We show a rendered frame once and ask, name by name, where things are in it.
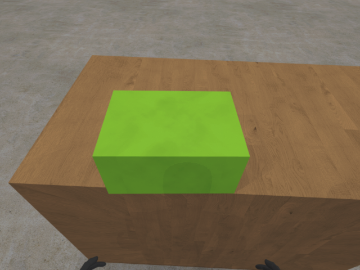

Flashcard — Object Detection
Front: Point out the carton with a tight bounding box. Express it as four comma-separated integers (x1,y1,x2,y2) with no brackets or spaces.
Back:
92,91,250,194

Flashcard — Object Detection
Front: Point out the pedestal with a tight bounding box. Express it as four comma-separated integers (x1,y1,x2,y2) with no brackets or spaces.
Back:
8,55,360,270

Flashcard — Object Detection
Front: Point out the robot left hand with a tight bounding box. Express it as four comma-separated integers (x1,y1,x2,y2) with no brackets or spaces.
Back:
80,256,106,270

